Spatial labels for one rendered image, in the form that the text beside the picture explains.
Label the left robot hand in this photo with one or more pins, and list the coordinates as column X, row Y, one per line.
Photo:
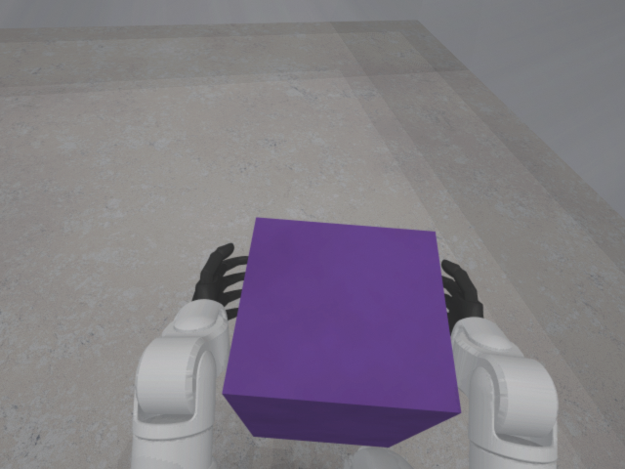
column 212, row 283

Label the right robot hand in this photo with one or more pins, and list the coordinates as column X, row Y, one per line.
column 463, row 302

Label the robot right thigh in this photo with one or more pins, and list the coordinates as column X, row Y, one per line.
column 376, row 458

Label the carton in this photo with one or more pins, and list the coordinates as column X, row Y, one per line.
column 341, row 335

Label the robot left forearm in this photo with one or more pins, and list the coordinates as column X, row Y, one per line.
column 175, row 390

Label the robot right forearm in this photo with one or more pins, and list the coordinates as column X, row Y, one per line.
column 513, row 401

